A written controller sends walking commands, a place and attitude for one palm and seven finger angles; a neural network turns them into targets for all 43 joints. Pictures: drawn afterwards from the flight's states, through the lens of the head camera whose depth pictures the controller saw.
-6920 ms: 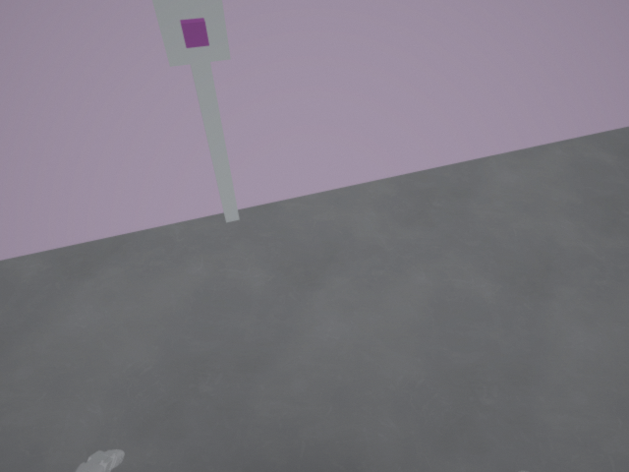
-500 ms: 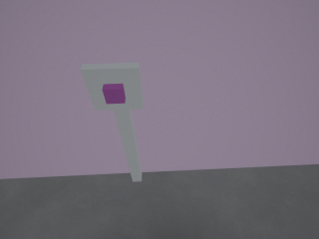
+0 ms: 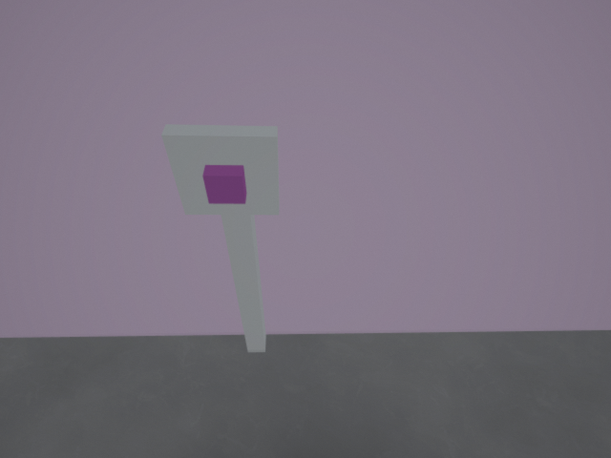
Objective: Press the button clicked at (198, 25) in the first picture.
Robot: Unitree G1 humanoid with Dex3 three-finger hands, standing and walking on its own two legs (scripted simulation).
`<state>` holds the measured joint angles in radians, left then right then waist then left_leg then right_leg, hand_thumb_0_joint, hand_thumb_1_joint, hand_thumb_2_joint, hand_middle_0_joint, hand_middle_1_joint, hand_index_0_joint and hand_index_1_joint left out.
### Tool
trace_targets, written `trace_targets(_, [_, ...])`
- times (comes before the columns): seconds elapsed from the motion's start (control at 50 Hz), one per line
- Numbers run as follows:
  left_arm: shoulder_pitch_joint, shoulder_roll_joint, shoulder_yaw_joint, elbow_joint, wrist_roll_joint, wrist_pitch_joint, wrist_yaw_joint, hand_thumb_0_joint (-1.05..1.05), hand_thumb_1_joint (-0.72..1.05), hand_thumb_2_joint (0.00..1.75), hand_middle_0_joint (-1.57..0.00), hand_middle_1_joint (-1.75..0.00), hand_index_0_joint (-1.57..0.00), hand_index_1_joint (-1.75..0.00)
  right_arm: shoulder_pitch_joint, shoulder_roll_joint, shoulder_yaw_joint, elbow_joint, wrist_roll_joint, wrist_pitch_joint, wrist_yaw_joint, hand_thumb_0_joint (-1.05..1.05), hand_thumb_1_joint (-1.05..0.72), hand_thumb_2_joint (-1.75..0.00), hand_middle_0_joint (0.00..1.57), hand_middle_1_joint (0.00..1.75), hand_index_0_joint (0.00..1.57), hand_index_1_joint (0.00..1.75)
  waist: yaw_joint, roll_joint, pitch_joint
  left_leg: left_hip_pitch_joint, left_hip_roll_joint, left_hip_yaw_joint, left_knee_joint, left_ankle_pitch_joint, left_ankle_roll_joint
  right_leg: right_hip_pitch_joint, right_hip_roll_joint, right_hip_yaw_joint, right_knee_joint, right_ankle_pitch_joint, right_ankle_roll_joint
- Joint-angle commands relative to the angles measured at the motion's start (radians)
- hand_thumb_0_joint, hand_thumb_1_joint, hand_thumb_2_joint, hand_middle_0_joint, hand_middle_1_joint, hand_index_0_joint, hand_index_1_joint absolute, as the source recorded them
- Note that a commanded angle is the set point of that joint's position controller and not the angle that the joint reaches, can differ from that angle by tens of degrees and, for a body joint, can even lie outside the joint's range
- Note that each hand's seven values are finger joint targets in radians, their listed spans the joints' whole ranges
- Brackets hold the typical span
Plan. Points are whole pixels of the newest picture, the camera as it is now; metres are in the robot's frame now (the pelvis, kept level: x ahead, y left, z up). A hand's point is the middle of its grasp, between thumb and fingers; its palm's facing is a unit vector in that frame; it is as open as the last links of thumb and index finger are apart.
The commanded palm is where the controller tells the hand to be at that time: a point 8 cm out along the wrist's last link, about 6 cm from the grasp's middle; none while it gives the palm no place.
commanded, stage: shuffle to correct the standing spot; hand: left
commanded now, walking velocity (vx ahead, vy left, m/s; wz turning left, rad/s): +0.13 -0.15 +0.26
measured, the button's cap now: (226, 183) +0.53 +0.17 +0.04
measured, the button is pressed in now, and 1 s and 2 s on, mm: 0 0 0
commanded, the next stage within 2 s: come to a stop and stand still in 0.14 s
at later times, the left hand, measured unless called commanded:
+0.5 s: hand out of the picture -0.03 +0.12 -0.19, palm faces +0.11 -0.98 -0.14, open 7.4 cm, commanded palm none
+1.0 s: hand out of the picture +0.09 +0.14 -0.16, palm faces +0.07 -0.97 -0.24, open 7.4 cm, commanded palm none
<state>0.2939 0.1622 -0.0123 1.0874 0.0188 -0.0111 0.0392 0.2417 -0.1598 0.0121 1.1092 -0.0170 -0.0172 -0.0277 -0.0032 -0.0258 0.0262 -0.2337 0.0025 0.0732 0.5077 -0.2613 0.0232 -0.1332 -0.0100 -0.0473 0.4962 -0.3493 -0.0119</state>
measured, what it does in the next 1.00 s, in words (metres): steps on the spot: right foot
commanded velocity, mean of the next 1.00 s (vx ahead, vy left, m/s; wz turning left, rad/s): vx -0.01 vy -0.02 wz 0.05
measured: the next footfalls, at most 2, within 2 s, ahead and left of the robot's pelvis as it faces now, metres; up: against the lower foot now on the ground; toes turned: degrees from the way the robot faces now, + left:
right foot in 0.66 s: +0.07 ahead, -0.15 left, +0.00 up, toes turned +0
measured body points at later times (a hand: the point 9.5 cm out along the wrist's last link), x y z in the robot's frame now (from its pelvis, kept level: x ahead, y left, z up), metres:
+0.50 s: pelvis +0.05 -0.02 -0.01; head +0.08 +0.00 +0.44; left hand -0.04 +0.18 -0.18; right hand +0.12 -0.25 -0.16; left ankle +0.06 +0.07 -0.74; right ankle -0.04 -0.11 -0.71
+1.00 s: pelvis +0.02 -0.06 +0.00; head +0.02 -0.06 +0.44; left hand +0.09 +0.19 -0.14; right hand +0.08 -0.29 -0.15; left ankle +0.06 +0.07 -0.74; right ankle +0.03 -0.15 -0.74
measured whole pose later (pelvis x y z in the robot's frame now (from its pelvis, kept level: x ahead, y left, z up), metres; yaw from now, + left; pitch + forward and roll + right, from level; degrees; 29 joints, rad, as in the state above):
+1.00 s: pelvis +0.02 -0.06 +0.00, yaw +4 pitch -2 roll +0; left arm 0.23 0.20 0.00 0.93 0.02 0.01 0.04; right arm 0.27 -0.18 -0.01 0.98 -0.03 0.02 0.00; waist -0.03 0.00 0.02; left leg -0.29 0.04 0.05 0.55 -0.22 -0.01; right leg -0.23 -0.01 -0.09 0.57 -0.31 -0.03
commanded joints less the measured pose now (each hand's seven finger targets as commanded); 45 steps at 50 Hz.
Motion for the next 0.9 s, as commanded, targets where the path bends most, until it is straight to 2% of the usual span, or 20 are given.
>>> trace_targets(0.0, [0.092, 0.082, 0.023, -0.020, 0.006, 0.000, -0.007, 0.00, 0.90, 0.90, -0.20, -0.30, -0.20, -0.30, 0.056, -0.118, -0.028, -0.030, -0.003, 0.000, 0.002, 0.00, -0.90, -0.90, 0.20, 0.30, 0.20, 0.30, 0.003, 0.065, 0.068, -0.009, 0.139, -0.167, -0.135, -0.049, 0.055, -0.123, -0.050, 0.021, -0.046, -0.027, -0.027])
trace_targets(0.1, [0.112, 0.074, 0.032, -0.036, 0.014, -0.001, -0.019, 0.00, 0.90, 0.90, -0.20, -0.30, -0.20, -0.30, 0.080, -0.137, -0.049, -0.050, -0.006, 0.002, -0.002, 0.00, -0.90, -0.90, 0.20, 0.30, 0.20, 0.30, 0.002, 0.096, 0.070, -0.048, 0.183, -0.265, -0.148, -0.112, 0.104, -0.155, -0.031, -0.012, 0.019, -0.054, -0.031])
trace_targets(0.18, [0.180, 0.083, 0.047, -0.027, 0.013, -0.010, -0.019, 0.00, 0.90, 0.90, -0.20, -0.30, -0.20, -0.30, 0.061, -0.108, -0.048, -0.070, -0.005, -0.007, -0.006, 0.00, -0.90, -0.90, 0.20, 0.30, 0.20, 0.30, 0.030, -0.011, 0.022, -0.154, 0.116, -0.148, 0.035, 0.050, 0.079, -0.009, -0.085, 0.052, -0.062, 0.035, -0.054])
trace_targets(0.22, [0.257, 0.125, 0.062, -0.003, 0.014, -0.015, -0.010, 0.00, 0.90, 0.90, -0.20, -0.30, -0.20, -0.30, 0.007, -0.049, -0.037, -0.098, -0.005, -0.011, -0.003, 0.00, -0.90, -0.90, 0.20, 0.30, 0.20, 0.30, 0.054, -0.208, 0.039, -0.327, 0.009, 0.015, 0.270, -0.128, 0.026, 0.123, -0.235, 0.218, -0.155, 0.332, -0.125])
trace_targets(0.24, [0.287, 0.118, 0.060, 0.005, 0.016, -0.021, -0.004, 0.00, 0.90, 0.90, -0.20, -0.30, -0.20, -0.30, -0.047, -0.045, -0.036, -0.118, -0.007, -0.010, -0.001, 0.00, -0.90, -0.90, 0.20, 0.30, 0.20, 0.30, 0.076, -0.184, 0.080, -0.396, 0.014, 0.003, 0.379, -0.270, 0.021, 0.134, -0.294, 0.259, -0.158, 0.562, -0.179])
trace_targets(0.28, [0.287, 0.095, 0.051, 0.015, 0.022, -0.031, 0.010, 0.00, 0.90, 0.90, -0.20, -0.30, -0.20, -0.30, -0.076, -0.015, -0.028, -0.120, -0.001, -0.012, 0.002, 0.00, -0.90, -0.90, 0.20, 0.30, 0.20, 0.30, 0.065, -0.046, 0.081, -0.416, 0.040, -0.018, 0.401, -0.299, 0.015, 0.192, -0.310, 0.207, -0.076, 0.958, -0.214])
trace_targets(0.32, [0.231, 0.098, 0.043, 0.006, 0.017, -0.033, 0.016, 0.00, 0.90, 0.90, -0.20, -0.30, -0.20, -0.30, -0.050, 0.001, -0.018, -0.098, 0.009, -0.010, 0.003, 0.00, -0.90, -0.90, 0.20, 0.30, 0.20, 0.30, 0.031, -0.055, 0.037, -0.266, 0.025, 0.005, 0.205, -0.192, 0.003, 0.154, -0.244, 0.107, -0.013, 1.050, -0.163])
trace_targets(0.36, [0.154, 0.102, 0.036, -0.012, -0.002, -0.028, 0.015, 0.00, 0.90, 0.90, -0.20, -0.30, -0.20, -0.30, 0.081, -0.017, -0.020, -0.035, 0.010, -0.010, -0.004, 0.00, -0.90, -0.90, 0.20, 0.30, 0.20, 0.30, -0.041, -0.066, -0.028, 0.037, -0.002, 0.022, -0.011, 0.207, 0.010, 0.031, -0.151, 0.015, 0.113, 0.976, -0.079])
trace_targets(0.38, [0.164, 0.092, 0.037, -0.020, -0.010, -0.023, 0.016, 0.00, 0.90, 0.90, -0.20, -0.30, -0.20, -0.30, 0.133, -0.075, -0.030, -0.022, 0.005, -0.012, -0.010, 0.00, -0.90, -0.90, 0.20, 0.30, 0.20, 0.30, -0.045, 0.000, -0.082, 0.200, 0.108, -0.079, 0.027, 0.587, 0.061, -0.092, -0.108, -0.006, 0.172, 0.753, -0.024])
trace_targets(0.42, [0.160, 0.038, 0.030, -0.036, -0.011, -0.011, 0.026, 0.00, 0.90, 0.90, -0.20, -0.30, -0.20, -0.30, 0.153, -0.136, -0.041, -0.023, 0.014, -0.008, -0.017, 0.00, -0.90, -0.90, 0.20, 0.30, 0.20, 0.30, -0.032, 0.233, -0.082, 0.212, 0.320, -0.269, -0.060, 1.008, 0.209, -0.182, -0.021, -0.016, 0.308, -0.127, 0.021])
trace_targets(0.44, [0.139, 0.053, 0.035, -0.037, -0.011, 0.002, 0.024, 0.00, 0.90, 0.90, -0.20, -0.30, -0.20, -0.30, 0.102, -0.136, -0.039, -0.028, 0.016, -0.008, -0.023, 0.00, -0.90, -0.90, 0.20, 0.30, 0.20, 0.30, -0.015, 0.250, -0.048, 0.172, 0.342, -0.286, -0.101, 0.981, 0.232, -0.205, -0.035, 0.027, 0.359, -0.271, 0.017])
trace_targets(0.48, [0.110, 0.057, 0.039, -0.035, -0.005, 0.014, 0.019, 0.00, 0.90, 0.90, -0.20, -0.30, -0.20, -0.30, 0.021, -0.123, -0.040, -0.058, 0.011, -0.005, -0.026, 0.00, -0.90, -0.90, 0.20, 0.30, 0.20, 0.30, 0.006, 0.173, 0.011, 0.098, 0.315, -0.239, -0.120, 0.843, 0.221, -0.209, -0.063, 0.039, 0.327, -0.238, 0.015])
trace_targets(0.56, [0.170, 0.020, 0.039, -0.023, 0.005, 0.021, 0.009, 0.00, 0.90, 0.90, -0.20, -0.30, -0.20, -0.30, -0.044, -0.130, -0.057, -0.105, 0.006, 0.002, -0.014, 0.00, -0.90, -0.90, 0.20, 0.30, 0.20, 0.30, 0.042, 0.093, -0.069, 0.005, 0.250, -0.155, -0.112, 0.522, 0.158, -0.084, -0.044, -0.008, 0.162, -0.012, 0.020])
trace_targets(0.6, [0.177, 0.038, 0.042, -0.033, 0.010, 0.012, 0.008, 0.00, 0.90, 0.90, -0.20, -0.30, -0.20, -0.30, -0.068, -0.113, -0.059, -0.125, 0.008, 0.007, -0.006, 0.00, -0.90, -0.90, 0.20, 0.30, 0.20, 0.30, 0.049, 0.048, -0.049, -0.074, 0.183, -0.118, -0.070, 0.259, 0.090, -0.044, -0.060, 0.030, 0.017, 0.139, 0.014])
trace_targets(0.62, [0.150, 0.066, 0.042, -0.048, 0.013, 0.006, 0.006, 0.00, 0.90, 0.90, -0.20, -0.30, -0.20, -0.30, -0.069, -0.091, -0.057, -0.133, 0.008, 0.012, 0.001, 0.00, -0.90, -0.90, 0.20, 0.30, 0.20, 0.30, 0.036, -0.013, -0.016, -0.089, 0.119, -0.089, -0.046, 0.082, 0.042, -0.094, -0.105, 0.107, -0.057, 0.160, -0.007])
trace_targets(0.64, [0.146, 0.122, 0.037, -0.076, 0.022, 0.008, 0.034, 0.00, 0.90, 0.90, -0.20, -0.30, -0.20, -0.30, -0.098, -0.149, -0.067, -0.197, 0.021, 0.004, 0.004, 0.00, -0.90, -0.90, 0.20, 0.30, 0.20, 0.30, 0.030, -0.041, -0.047, 0.013, 0.114, -0.057, 0.111, 0.153, -0.011, -0.138, -0.160, 0.182, -0.103, 0.492, -0.008])
trace_targets(0.66, [0.066, 0.151, 0.044, -0.102, 0.015, -0.002, 0.030, 0.00, 0.90, 0.90, -0.20, -0.30, -0.20, -0.30, -0.080, -0.106, -0.057, -0.216, 0.017, 0.016, 0.012, 0.00, -0.90, -0.90, 0.20, 0.30, 0.20, 0.30, -0.014, -0.133, -0.064, -0.028, 0.052, -0.006, 0.139, 0.032, -0.033, -0.098, -0.220, 0.199, -0.085, 0.545, -0.039])
trace_targets(0.68, [0.023, 0.151, 0.041, -0.137, 0.006, -0.017, 0.031, 0.00, 0.90, 0.90, -0.20, -0.30, -0.20, -0.30, -0.031, -0.073, -0.051, -0.209, 0.008, 0.022, 0.016, 0.00, -0.90, -0.90, 0.20, 0.30, 0.20, 0.30, -0.024, -0.213, -0.110, -0.035, 0.038, -0.032, 0.095, -0.048, -0.018, -0.063, -0.212, 0.183, -0.059, 0.494, -0.065])
trace_targets(0.76, [-0.027, 0.165, 0.046, -0.190, 0.003, -0.009, 0.019, 0.00, 0.90, 0.90, -0.20, -0.30, -0.20, -0.30, -0.014, -0.082, -0.050, -0.205, 0.002, 0.021, 0.023, 0.00, -0.90, -0.90, 0.20, 0.30, 0.20, 0.30, -0.020, 0.032, 0.009, 0.003, 0.057, -0.048, 0.021, 0.089, -0.003, -0.177, -0.149, 0.122, -0.068, 0.213, -0.057])
trace_targets(0.88, [-0.033, 0.159, 0.043, -0.212, 0.000, 0.002, 0.005, 0.00, 0.90, 0.90, -0.20, -0.30, -0.20, -0.30, 0.013, -0.110, -0.043, -0.207, -0.009, 0.021, 0.024, 0.00, -0.90, -0.90, 0.20, 0.30, 0.20, 0.30, -0.008, 0.017, 0.084, -0.079, 0.074, -0.091, -0.056, -0.050, 0.001, -0.217, -0.102, 0.109, -0.127, -0.086, -0.047])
